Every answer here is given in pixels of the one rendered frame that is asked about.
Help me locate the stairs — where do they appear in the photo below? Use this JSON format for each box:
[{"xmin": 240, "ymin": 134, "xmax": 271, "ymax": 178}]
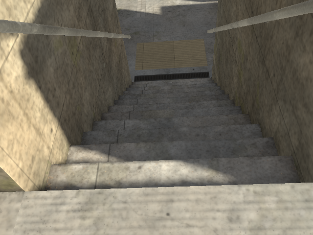
[{"xmin": 45, "ymin": 77, "xmax": 301, "ymax": 191}]

